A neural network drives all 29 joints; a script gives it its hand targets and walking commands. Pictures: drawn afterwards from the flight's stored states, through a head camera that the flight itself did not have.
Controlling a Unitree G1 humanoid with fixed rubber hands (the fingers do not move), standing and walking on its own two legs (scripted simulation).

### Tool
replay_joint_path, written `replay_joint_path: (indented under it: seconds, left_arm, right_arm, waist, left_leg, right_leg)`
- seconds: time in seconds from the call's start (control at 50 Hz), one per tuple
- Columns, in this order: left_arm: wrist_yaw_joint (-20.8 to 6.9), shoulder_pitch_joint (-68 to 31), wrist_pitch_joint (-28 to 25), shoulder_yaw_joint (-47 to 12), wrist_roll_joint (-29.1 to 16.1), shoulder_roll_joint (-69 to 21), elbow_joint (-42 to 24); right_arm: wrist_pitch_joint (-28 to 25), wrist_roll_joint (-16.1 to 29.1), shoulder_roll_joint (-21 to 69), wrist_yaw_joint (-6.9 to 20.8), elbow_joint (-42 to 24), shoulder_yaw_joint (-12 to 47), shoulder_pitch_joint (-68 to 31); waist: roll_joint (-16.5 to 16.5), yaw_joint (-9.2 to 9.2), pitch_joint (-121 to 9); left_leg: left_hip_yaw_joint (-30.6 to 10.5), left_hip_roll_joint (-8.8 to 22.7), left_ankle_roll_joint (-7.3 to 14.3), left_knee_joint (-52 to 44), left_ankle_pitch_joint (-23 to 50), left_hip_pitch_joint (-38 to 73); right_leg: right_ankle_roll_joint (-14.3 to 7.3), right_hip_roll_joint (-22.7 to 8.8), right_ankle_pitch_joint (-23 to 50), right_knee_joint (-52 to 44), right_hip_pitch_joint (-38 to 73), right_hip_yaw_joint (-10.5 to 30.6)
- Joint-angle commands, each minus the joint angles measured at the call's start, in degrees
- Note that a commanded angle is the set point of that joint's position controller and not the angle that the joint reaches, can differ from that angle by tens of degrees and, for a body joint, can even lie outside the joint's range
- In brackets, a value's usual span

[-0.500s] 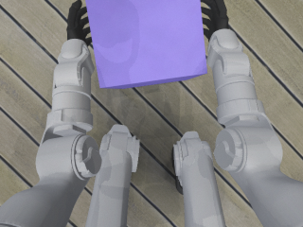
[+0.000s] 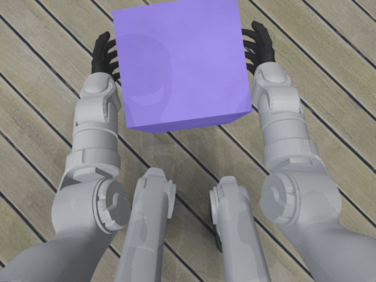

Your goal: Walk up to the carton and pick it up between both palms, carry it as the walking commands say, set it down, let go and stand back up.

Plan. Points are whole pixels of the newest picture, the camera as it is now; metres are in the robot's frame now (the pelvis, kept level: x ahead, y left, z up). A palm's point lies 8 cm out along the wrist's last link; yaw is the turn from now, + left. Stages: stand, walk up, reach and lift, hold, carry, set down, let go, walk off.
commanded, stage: reach and lift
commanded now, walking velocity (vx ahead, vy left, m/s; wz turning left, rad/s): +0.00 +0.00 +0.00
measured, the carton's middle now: (184, 80) +0.51 +0.05 -0.15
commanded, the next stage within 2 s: none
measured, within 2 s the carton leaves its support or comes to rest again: neither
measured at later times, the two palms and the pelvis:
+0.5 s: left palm (88, 73) +0.46 +0.20 -0.02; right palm (280, 59) +0.50 -0.09 +0.00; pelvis +0.01 +0.00 +0.06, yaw +1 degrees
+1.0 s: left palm (63, 61) +0.44 +0.20 +0.06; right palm (309, 52) +0.48 -0.10 +0.07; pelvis +0.04 +0.00 +0.13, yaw +1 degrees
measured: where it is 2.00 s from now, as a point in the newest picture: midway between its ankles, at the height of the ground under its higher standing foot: (186, 225)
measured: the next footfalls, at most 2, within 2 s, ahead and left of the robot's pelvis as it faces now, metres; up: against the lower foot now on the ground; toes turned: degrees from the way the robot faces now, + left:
none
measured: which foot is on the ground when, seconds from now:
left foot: down 0.00-1.00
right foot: down 0.00-1.00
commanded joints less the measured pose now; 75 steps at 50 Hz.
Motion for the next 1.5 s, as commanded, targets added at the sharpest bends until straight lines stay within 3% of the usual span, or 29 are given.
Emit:
replay_joint_path:
  seconds: [0.0,0.06,0.14,0.16,0.18,0.26,0.28,0.32,0.44,0.46,0.48,0.52,0.7,0.82,0.9,0.92,0.98,1.0,1.02,1.04,1.06,1.08,1.1,1.12,1.26,1.28,1.3,1.32,1.48]
  left_arm:
    - [-15.8,-33.6,-0.9,-29.4,-8.4,-57.1,-1.2]
    - [-15.9,-38.5,-0.6,-30.0,-8.4,-58.6,-4.3]
    - [-15.6,-37.0,-0.8,-31.3,-8.5,-58.4,-2.0]
    - [-15.4,-32.8,-0.5,-29.4,-7.7,-59.4,0.1]
    - [-15.3,-32.9,-0.7,-29.7,-8.1,-58.8,0.1]
    - [-15.6,-32.3,-0.8,-30.9,-8.7,-60.1,-2.0]
    - [-15.7,-34.2,-0.7,-27.8,-6.6,-57.9,1.2]
    - [-16.2,-30.0,-0.7,-28.9,-7.9,-60.0,0.1]
    - [-15.1,-27.6,-1.0,-28.4,-5.1,-59.9,0.8]
    - [-15.3,-27.9,-1.5,-26.7,-5.8,-59.2,3.3]
    - [-15.2,-28.1,-1.9,-30.3,-7.2,-61.5,-1.4]
    - [-15.3,-30.9,-2.4,-30.6,-8.1,-59.7,-1.8]
    - [-15.9,-21.3,-1.4,-30.1,-7.0,-61.3,0.3]
    - [-16.7,-15.8,-1.3,-30.4,-6.6,-62.2,2.0]
    - [-15.9,-11.9,-2.6,-32.2,-7.1,-64.6,1.2]
    - [-16.1,-14.3,-3.2,-34.3,-8.5,-64.7,-3.1]
    - [-15.2,-12.7,-3.4,-33.0,-6.6,-63.3,-1.4]
    - [-15.6,-11.2,-3.3,-34.5,-7.8,-63.9,-1.9]
    - [-15.6,-9.7,-3.1,-34.0,-6.4,-63.6,-1.8]
    - [-15.4,-8.8,-3.4,-32.6,-5.9,-62.8,-1.2]
    - [-15.6,-9.7,-3.6,-35.7,-6.8,-64.1,-4.0]
    - [-15.5,-6.6,-3.5,-35.4,-7.8,-64.5,-1.2]
    - [-15.1,-8.0,-3.9,-34.6,-6.3,-63.6,-1.4]
    - [-15.2,-9.7,-4.2,-34.2,-6.9,-64.0,-3.5]
    - [-15.0,-4.9,-3.1,-33.8,-4.7,-65.0,-0.5]
    - [-15.3,-4.3,-3.1,-34.7,-5.4,-66.8,-3.0]
    - [-15.4,-2.7,-3.0,-35.3,-5.6,-65.7,-3.8]
    - [-15.6,-6.3,-2.9,-35.6,-5.9,-65.5,-6.1]
    - [-15.9,-0.4,-3.9,-35.8,-5.0,-65.1,-5.2]
  right_arm:
    - [-1.0,7.4,62.3,11.8,-1.7,24.2,-30.4]
    - [-0.6,6.8,60.2,12.5,-1.2,21.7,-30.1]
    - [-0.7,6.7,62.6,12.2,1.4,22.7,-28.5]
    - [-1.0,6.8,62.7,12.5,-0.8,22.7,-30.0]
    - [-0.6,6.6,62.8,13.0,1.8,22.4,-27.7]
    - [-0.5,5.6,61.8,12.4,0.9,23.1,-25.0]
    - [-0.6,5.4,63.2,12.2,2.9,21.2,-26.0]
    - [-0.5,4.4,63.5,12.5,1.6,22.4,-23.6]
    - [-2.2,6.1,62.0,13.0,-1.9,22.0,-25.2]
    - [-1.8,4.5,60.7,12.8,2.7,20.6,-22.8]
    - [-2.3,5.9,63.7,12.7,0.6,21.7,-21.6]
    - [-2.1,4.9,63.8,12.6,0.7,22.0,-21.7]
    - [-1.5,5.4,64.8,12.7,-2.4,25.4,-17.6]
    - [-2.3,5.2,63.5,12.0,-4.0,25.1,-14.2]
    - [-3.3,6.3,67.0,12.7,-3.2,27.5,-11.0]
    - [-3.3,6.7,67.5,12.5,-5.4,29.7,-9.7]
    - [-3.0,4.6,67.9,12.5,0.0,26.8,-5.2]
    - [-3.0,5.6,67.3,12.4,-1.6,28.1,-3.0]
    - [-3.5,5.5,67.1,12.3,-3.8,28.3,-5.4]
    - [-3.4,4.1,65.9,12.1,-1.1,26.4,-2.4]
    - [-4.2,5.4,65.8,12.3,-5.6,29.2,-4.8]
    - [-3.9,6.3,67.3,12.6,-4.2,30.1,-4.4]
    - [-4.5,6.4,65.8,12.8,-4.8,28.4,-7.2]
    - [-4.3,4.1,64.5,12.4,-4.5,27.3,-5.3]
    - [-3.9,4.4,65.3,13.0,-3.8,27.4,-3.9]
    - [-3.6,3.4,66.2,12.9,-4.3,27.5,-0.6]
    - [-3.7,5.1,67.7,13.2,-6.0,29.8,-1.4]
    - [-2.9,3.4,67.4,13.1,-4.0,28.2,1.7]
    - [-4.5,4.1,66.1,13.0,-7.3,29.2,3.8]
  waist:
    - [-1.4,1.93,-62.5]
    - [3.5,1.40,-63.3]
    - [1.3,1.42,-57.8]
    - [2.0,3.58,-55.9]
    - [0.6,1.20,-57.2]
    - [0.4,-0.09,-59.1]
    - [1.3,3.04,-52.8]
    - [-2.5,0.52,-56.8]
    - [3.4,3.43,-54.5]
    - [-0.3,-0.34,-51.1]
    - [3.3,2.04,-56.2]
    - [-0.1,0.39,-54.9]
    - [1.4,3.25,-53.8]
    - [-0.1,0.18,-47.9]
    - [0.7,2.09,-49.9]
    - [-0.1,0.33,-57.4]
    - [0.3,2.18,-46.4]
    - [-2.6,-0.51,-48.3]
    - [1.2,1.71,-48.2]
    - [-0.9,0.19,-45.2]
    - [3.6,3.25,-52.4]
    - [0.3,0.73,-48.9]
    - [4.1,3.06,-44.6]
    - [-0.3,-0.92,-47.0]
    - [3.4,1.66,-42.4]
    - [0.8,-0.07,-46.8]
    - [2.9,3.24,-47.3]
    - [0.7,-0.51,-47.8]
    - [3.8,0.79,-39.7]
  left_leg:
    - [11.8,-4.0,2.4,-8.7,17.2,44.2]
    - [12.9,-3.7,2.0,-9.4,16.0,45.2]
    - [12.1,-3.4,2.0,-10.9,18.0,44.4]
    - [11.4,-4.0,2.1,-12.6,16.5,45.5]
    - [11.1,-3.5,2.5,-12.7,15.7,46.5]
    - [11.0,-3.7,2.4,-13.3,17.0,47.5]
    - [11.9,-3.8,2.4,-14.3,13.5,44.2]
    - [11.1,-4.1,2.5,-15.4,17.2,47.2]
    - [11.1,-4.2,2.4,-18.5,15.3,49.9]
    - [10.6,-3.6,2.6,-18.1,14.5,48.1]
    - [10.7,-4.3,2.2,-19.3,17.2,52.2]
    - [10.5,-3.8,2.5,-19.3,15.4,50.9]
    - [10.2,-3.9,2.5,-23.5,18.2,54.5]
    - [9.9,-3.7,2.8,-26.7,13.7,53.6]
    - [8.6,-3.7,2.4,-28.6,23.3,60.7]
    - [9.2,-3.9,2.5,-27.2,22.6,61.8]
    - [9.0,-3.6,2.3,-31.2,18.8,60.9]
    - [8.8,-3.5,2.6,-31.5,21.1,63.6]
    - [8.6,-4.0,2.3,-32.6,22.6,64.2]
    - [8.0,-3.3,2.6,-33.3,21.0,63.2]
    - [8.7,-4.0,1.8,-33.4,23.6,65.8]
    - [7.0,-3.1,2.6,-34.7,24.1,69.3]
    - [8.1,-3.6,2.5,-34.5,21.0,66.2]
    - [7.0,-3.3,2.6,-35.3,19.0,68.5]
    - [8.0,-3.8,2.4,-38.6,20.2,70.5]
    - [6.9,-3.2,2.4,-40.0,23.4,76.1]
    - [7.9,-3.6,2.3,-39.7,22.8,74.5]
    - [7.1,-2.9,2.5,-40.4,21.1,75.2]
    - [6.6,-3.0,2.6,-44.3,24.6,77.9]
  right_leg:
    - [-0.7,3.7,15.2,-12.8,27.9,-9.5]
    - [-1.7,3.7,13.3,-13.5,28.0,-8.3]
    - [-1.0,3.2,16.4,-15.8,27.9,-7.8]
    - [-0.9,3.3,14.1,-16.1,27.2,-8.0]
    - [-1.3,3.2,13.3,-15.7,27.2,-8.5]
    - [-1.4,3.2,14.8,-17.5,30.8,-8.1]
    - [-1.4,2.8,11.9,-19.2,29.4,-6.8]
    - [-0.8,3.1,15.1,-20.2,32.8,-8.2]
    - [-1.6,3.3,13.2,-21.5,32.0,-6.9]
    - [-1.3,2.9,13.5,-22.5,32.0,-7.8]
    - [-1.7,3.1,16.6,-22.6,37.0,-6.9]
    - [-1.1,3.1,14.8,-23.3,34.8,-7.5]
    - [-1.1,2.4,18.6,-27.5,42.6,-5.3]
    - [-1.1,2.1,15.9,-31.8,45.2,-5.1]
    - [-1.1,1.6,24.1,-33.1,47.3,-4.4]
    - [-1.0,1.7,24.7,-32.8,51.7,-4.4]
    - [-1.4,1.9,20.3,-35.3,49.2,-3.8]
    - [-1.1,1.8,22.0,-37.0,51.2,-4.7]
    - [-1.0,1.8,22.1,-36.9,50.5,-4.4]
    - [-1.4,1.6,21.7,-38.0,51.6,-4.5]
    - [-1.4,1.2,24.9,-37.1,54.5,-3.3]
    - [-1.1,1.9,23.4,-37.6,51.9,-4.8]
    - [-1.5,1.4,20.5,-37.8,49.1,-3.6]
    - [-1.4,2.2,17.7,-38.9,50.3,-5.0]
    - [-2.0,0.7,19.2,-43.0,55.7,-3.2]
    - [-1.5,1.7,20.9,-43.9,56.4,-4.3]
    - [-1.8,0.7,21.4,-44.3,59.0,-3.0]
    - [-1.8,1.5,20.5,-44.4,59.3,-3.9]
    - [-2.0,0.3,24.8,-49.5,63.5,-1.6]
